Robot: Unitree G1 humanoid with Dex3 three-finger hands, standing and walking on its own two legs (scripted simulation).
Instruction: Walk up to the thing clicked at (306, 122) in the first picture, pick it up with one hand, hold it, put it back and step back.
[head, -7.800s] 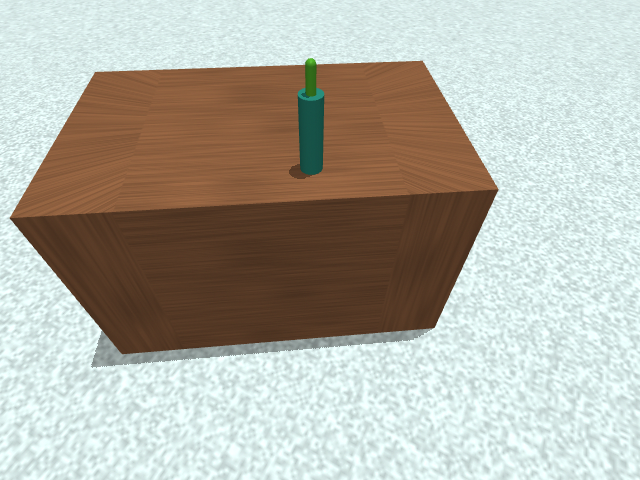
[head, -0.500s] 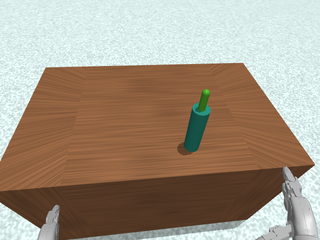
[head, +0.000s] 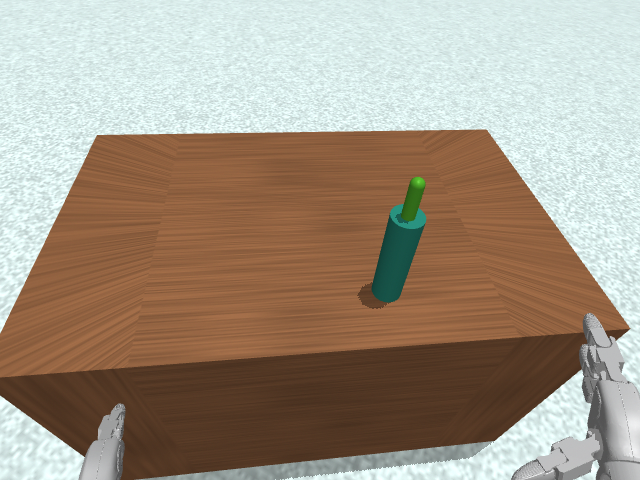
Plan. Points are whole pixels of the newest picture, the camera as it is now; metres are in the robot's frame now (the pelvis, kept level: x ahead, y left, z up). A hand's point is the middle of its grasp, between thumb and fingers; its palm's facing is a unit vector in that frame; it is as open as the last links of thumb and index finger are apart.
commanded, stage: go down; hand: right
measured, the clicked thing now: (400, 242) +0.47 -0.13 +0.01
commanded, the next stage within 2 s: none
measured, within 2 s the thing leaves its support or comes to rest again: neither
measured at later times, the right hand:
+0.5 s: hand (551, 306) +0.31 -0.29 +0.06, palm faces +0.10 +0.99 -0.08, open 17.7 cm
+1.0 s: hand (547, 276) +0.35 -0.30 +0.07, palm faces +0.03 +1.00 +0.01, open 17.5 cm
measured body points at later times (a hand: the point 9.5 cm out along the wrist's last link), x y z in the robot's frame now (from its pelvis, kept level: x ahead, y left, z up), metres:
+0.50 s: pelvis +0.00 -0.01 -0.01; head +0.02 -0.01 +0.44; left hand +0.14 +0.27 -0.09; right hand +0.30 -0.35 +0.07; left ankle +0.07 +0.13 -0.74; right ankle -0.04 -0.14 -0.74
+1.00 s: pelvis +0.00 +0.00 -0.01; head +0.04 -0.02 +0.43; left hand +0.15 +0.27 -0.09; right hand +0.35 -0.36 +0.07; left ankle +0.07 +0.13 -0.74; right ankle -0.04 -0.14 -0.74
